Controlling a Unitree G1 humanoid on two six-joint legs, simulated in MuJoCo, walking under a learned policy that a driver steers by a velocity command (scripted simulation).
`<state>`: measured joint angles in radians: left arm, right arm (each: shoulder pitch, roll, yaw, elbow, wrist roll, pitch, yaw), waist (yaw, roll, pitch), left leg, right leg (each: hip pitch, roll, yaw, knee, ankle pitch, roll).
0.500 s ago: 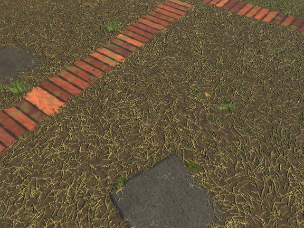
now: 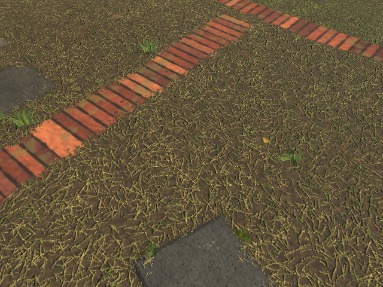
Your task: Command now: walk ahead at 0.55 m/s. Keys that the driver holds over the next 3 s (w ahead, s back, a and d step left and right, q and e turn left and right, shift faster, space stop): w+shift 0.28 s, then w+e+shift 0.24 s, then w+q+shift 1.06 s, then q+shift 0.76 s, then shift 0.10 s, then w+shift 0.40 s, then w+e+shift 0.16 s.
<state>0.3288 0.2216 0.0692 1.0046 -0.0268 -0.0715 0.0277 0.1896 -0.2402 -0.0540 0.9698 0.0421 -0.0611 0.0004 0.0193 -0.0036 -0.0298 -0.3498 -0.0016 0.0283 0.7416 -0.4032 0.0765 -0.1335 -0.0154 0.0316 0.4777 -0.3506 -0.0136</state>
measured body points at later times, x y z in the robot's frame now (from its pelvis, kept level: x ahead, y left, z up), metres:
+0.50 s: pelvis +0.28 +0.03 -0.02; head +0.32 +0.02 +0.42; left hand +0.55 +0.22 -0.11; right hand +0.16 -0.19 -0.16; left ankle +0.05 +0.14 -0.74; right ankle +0.48 -0.07 -0.71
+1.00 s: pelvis +0.75 -0.04 -0.02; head +0.77 -0.05 +0.42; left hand +0.69 +0.20 -0.16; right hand +0.93 -0.27 -0.14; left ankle +0.93 -0.01 -0.71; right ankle +0.49 -0.06 -0.70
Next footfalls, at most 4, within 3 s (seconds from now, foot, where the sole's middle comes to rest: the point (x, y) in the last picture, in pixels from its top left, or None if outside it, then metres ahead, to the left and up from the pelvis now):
0.56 right None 0.52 -0.06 -0.77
1.02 left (208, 192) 0.95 -0.02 -0.77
1.40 right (228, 122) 1.39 -0.13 -0.77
1.80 left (154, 99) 1.57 0.26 -0.77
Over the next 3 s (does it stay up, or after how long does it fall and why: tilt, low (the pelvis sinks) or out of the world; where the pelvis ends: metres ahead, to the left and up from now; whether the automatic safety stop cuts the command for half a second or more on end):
stays up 1.64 0.40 -0.02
